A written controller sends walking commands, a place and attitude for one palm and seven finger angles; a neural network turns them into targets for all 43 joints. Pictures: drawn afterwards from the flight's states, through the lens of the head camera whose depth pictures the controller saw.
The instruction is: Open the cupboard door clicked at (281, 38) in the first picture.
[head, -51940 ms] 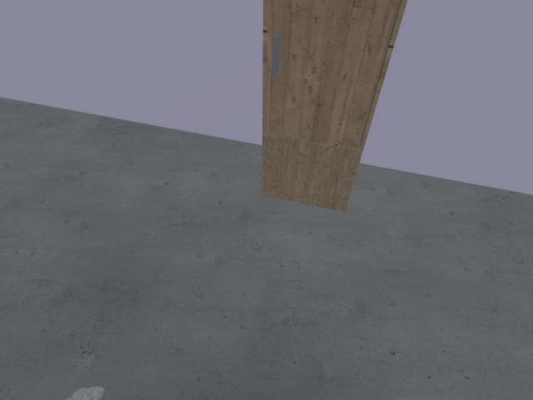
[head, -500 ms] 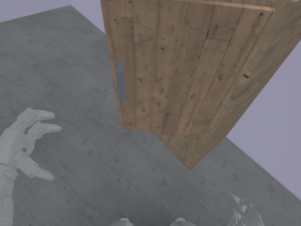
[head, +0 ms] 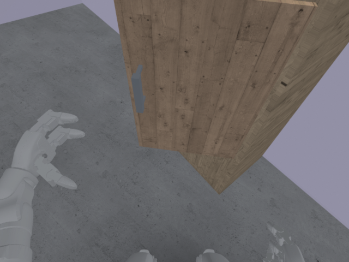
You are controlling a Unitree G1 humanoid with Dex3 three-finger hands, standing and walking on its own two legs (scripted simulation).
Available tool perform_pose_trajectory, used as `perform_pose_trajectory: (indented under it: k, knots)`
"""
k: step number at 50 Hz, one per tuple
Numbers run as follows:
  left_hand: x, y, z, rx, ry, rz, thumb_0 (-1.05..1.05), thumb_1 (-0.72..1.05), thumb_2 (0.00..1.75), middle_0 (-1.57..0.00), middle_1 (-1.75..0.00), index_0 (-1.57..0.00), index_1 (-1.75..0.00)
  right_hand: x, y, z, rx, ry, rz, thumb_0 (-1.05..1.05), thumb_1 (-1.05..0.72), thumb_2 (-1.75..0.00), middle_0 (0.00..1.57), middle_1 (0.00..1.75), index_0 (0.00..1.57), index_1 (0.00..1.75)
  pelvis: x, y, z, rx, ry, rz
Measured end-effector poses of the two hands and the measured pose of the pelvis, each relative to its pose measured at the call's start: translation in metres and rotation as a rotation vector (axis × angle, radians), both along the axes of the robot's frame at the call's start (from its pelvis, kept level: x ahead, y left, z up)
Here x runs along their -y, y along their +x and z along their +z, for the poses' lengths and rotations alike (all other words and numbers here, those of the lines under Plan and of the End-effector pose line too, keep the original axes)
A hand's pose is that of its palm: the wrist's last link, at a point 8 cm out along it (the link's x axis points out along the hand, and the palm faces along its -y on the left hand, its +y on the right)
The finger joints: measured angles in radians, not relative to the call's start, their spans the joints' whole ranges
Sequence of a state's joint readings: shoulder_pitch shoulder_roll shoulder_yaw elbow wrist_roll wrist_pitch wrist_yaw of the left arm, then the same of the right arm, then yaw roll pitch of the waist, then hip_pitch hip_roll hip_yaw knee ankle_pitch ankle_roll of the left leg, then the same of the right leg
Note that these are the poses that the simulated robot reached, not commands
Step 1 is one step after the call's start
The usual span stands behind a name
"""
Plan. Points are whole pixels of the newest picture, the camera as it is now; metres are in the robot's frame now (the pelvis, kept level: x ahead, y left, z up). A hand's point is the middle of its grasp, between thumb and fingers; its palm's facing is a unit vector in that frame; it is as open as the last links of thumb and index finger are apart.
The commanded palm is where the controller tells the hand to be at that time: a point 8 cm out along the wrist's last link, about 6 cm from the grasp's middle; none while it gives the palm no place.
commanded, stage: move the hooked fingers beside the handle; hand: left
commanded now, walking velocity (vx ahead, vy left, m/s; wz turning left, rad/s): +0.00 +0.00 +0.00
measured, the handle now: (140, 89) +0.54 +0.12 +0.06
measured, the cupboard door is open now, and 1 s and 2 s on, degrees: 43 43 43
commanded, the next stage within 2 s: none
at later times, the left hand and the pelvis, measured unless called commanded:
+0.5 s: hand (83, 128) +0.39 +0.23 +0.07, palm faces -0.10 -1.00 -0.01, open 14.0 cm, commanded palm +0.38 +0.28 +0.07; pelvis +0.01 +0.00 +0.00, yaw -1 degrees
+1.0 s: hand (99, 108) +0.46 +0.21 +0.06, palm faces -0.10 -0.99 +0.01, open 14.0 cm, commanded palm +0.45 +0.26 +0.06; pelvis +0.01 +0.01 -0.01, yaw -2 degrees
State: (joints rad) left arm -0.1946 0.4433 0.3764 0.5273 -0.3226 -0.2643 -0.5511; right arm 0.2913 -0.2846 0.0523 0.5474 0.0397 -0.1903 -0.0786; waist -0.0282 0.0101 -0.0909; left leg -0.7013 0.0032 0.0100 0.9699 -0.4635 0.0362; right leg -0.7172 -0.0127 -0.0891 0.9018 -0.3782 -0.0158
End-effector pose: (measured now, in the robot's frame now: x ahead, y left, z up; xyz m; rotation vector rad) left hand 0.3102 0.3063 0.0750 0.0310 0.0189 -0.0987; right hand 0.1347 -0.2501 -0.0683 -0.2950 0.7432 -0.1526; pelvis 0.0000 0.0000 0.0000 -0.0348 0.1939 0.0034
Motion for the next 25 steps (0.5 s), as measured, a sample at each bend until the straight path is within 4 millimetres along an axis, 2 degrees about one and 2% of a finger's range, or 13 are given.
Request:
perform_pose_trajectory:
  k: [6,13,25]
  knots:
    - [0.008,0.02,0.0,-0.006,-0.002,0.003,-0.02,-0.5,0.3,-0.31,-1.2,-0.3,-1.2,0.005,-0.015,-0.004,-0.051,0.007,-0.037,0.01,-0.9,-0.9,0.2,0.3,0.21,0.3,0.001,0.002,0.001,-0.012,0.007,-0.013]
    - [0.01,0.035,-0.002,-0.009,-0.001,0.013,-0.02,-0.5,0.3,-0.3,-1.2,-0.3,-1.2,0.011,-0.032,-0.01,-0.124,0.007,-0.074,0.01,-0.9,-0.9,0.2,0.3,0.21,0.3,0.002,0.006,0.001,-0.027,0.008,-0.02]
    - [0.018,0.065,-0.005,-0.002,-0.017,0.001,-0.02,-0.5,0.3,-0.3,-1.2,-0.3,-1.2,0.015,-0.043,-0.015,-0.198,-0.004,-0.107,0.01,-0.9,-0.9,0.2,0.3,0.2,0.3,0.001,0.008,0.0,-0.051,0.006,-0.023]
